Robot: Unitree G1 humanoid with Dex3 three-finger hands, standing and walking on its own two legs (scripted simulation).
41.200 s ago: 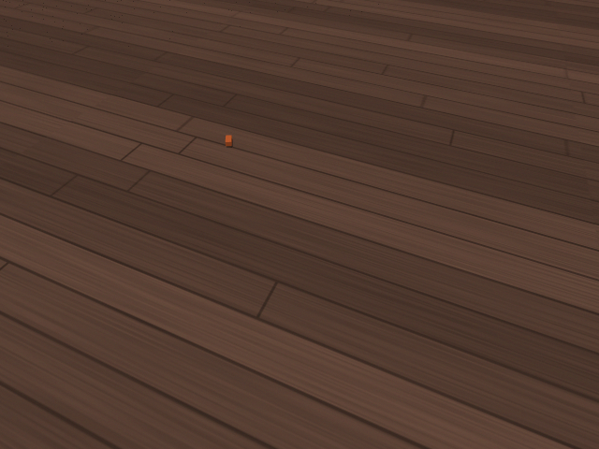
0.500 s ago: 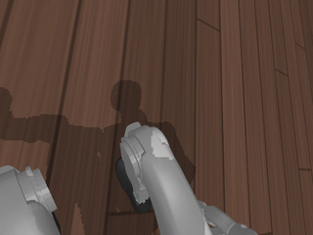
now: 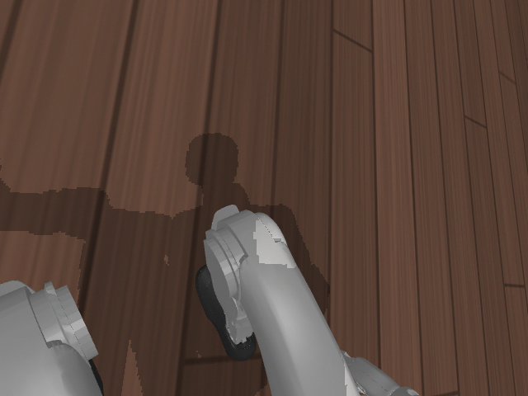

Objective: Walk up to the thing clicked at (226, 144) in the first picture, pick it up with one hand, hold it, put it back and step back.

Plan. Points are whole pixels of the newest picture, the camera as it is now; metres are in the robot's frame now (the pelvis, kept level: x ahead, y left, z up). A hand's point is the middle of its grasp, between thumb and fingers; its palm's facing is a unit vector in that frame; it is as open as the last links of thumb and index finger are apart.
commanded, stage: settle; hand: left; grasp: from above
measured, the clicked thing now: out of the picture +0.47 +0.29 -0.29
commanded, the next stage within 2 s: lift in 0.86 s
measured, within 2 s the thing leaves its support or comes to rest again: leaves its support in 0.26 s
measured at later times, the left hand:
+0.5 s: hand out of the picture +0.47 +0.31 -0.19, palm faces -0.33 -0.09 -0.94, open 6.4 cm
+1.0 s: hand out of the picture +0.45 +0.30 -0.12, palm faces -0.40 -0.05 -0.91, open 6.4 cm
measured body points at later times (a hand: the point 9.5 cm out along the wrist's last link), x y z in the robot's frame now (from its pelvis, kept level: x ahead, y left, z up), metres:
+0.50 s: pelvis +0.01 +0.00 +0.01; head +0.25 +0.12 +0.37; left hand +0.48 +0.31 -0.14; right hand +0.05 -0.26 -0.05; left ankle +0.06 +0.13 -0.27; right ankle +0.13 -0.14 -0.27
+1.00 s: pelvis +0.00 -0.01 +0.02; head +0.21 +0.07 +0.41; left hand +0.47 +0.30 -0.06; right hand +0.09 -0.28 -0.07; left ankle +0.06 +0.13 -0.27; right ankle +0.13 -0.14 -0.27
